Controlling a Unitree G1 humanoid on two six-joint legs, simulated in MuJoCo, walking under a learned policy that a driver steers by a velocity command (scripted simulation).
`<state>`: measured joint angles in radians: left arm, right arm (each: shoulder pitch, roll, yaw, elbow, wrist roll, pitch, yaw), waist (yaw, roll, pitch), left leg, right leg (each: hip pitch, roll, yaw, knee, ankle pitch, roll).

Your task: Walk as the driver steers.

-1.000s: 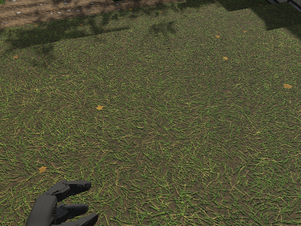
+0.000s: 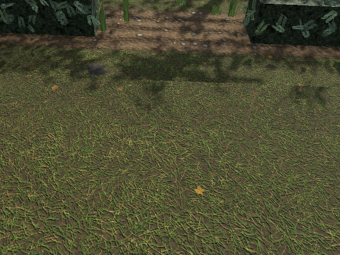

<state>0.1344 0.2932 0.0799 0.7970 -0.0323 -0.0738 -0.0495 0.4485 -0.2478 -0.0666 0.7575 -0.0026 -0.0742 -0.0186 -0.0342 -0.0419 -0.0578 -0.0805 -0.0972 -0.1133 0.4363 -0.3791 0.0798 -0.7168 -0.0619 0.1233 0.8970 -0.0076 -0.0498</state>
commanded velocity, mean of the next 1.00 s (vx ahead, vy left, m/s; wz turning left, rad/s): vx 0.50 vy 0.00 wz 0.10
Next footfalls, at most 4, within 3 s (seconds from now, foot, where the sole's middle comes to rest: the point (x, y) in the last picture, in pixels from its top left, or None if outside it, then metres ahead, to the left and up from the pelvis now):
0.30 right None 0.34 -0.24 -0.95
0.76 left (179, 244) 0.67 -0.08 -0.95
1.50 right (223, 190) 1.08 -0.37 -1.14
2.00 left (182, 153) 1.36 -0.15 -1.14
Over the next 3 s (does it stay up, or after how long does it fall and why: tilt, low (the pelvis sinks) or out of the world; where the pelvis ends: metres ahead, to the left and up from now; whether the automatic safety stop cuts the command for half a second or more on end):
stays up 1.75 -0.18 -0.53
